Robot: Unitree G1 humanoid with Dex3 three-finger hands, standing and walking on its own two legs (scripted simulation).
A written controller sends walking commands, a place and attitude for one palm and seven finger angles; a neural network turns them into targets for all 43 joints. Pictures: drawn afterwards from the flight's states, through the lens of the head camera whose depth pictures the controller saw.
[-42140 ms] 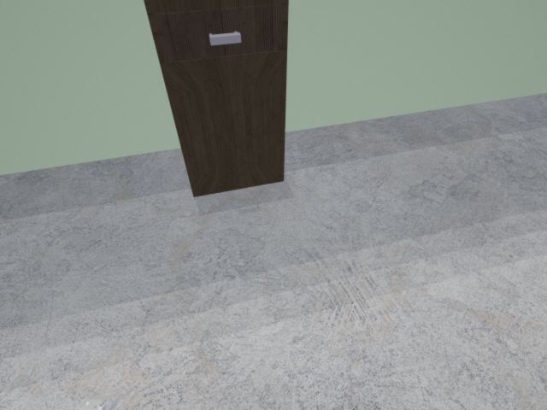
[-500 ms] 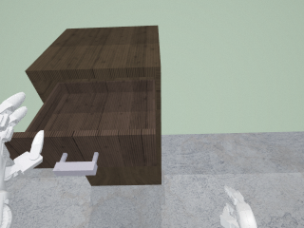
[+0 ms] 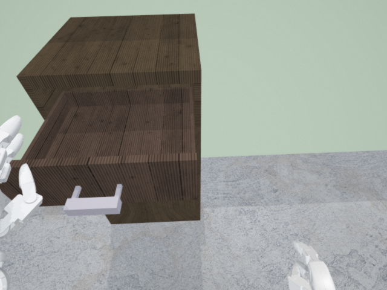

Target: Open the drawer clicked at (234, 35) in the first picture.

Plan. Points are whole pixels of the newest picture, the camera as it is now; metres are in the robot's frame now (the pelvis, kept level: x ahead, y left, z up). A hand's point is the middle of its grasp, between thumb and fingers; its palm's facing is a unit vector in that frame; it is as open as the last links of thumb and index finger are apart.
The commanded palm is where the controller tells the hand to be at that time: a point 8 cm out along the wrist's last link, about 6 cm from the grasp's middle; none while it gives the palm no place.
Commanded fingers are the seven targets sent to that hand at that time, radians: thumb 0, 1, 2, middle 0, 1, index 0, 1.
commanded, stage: step back with the hand held close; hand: left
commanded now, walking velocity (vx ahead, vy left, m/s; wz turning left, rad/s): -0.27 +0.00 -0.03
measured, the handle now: (96, 197) +0.30 +0.24 +0.02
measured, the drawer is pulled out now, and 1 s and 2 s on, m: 0.28 0.28 0.28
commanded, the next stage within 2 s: stop stepping back and stand still in 0.82 s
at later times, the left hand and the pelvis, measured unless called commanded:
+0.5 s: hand out of the picture +0.11 +0.26 +0.20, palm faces +0.44 -0.80 -0.40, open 7.4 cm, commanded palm +0.06 +0.30 +0.22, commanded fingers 0.00 0.90 0.90 -0.20 -0.30 -0.20 -0.30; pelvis -0.07 +0.02 -0.01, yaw +0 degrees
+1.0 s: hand out of the picture +0.02 +0.25 +0.20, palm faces +0.39 -0.79 -0.47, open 7.4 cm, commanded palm -0.04 +0.30 +0.22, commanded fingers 0.00 0.90 0.90 -0.20 -0.30 -0.20 -0.30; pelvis -0.18 +0.02 +0.00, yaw -2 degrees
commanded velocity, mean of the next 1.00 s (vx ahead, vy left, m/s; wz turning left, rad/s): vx -0.26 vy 0.01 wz -0.01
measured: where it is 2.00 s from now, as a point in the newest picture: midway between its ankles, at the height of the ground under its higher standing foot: outside the picture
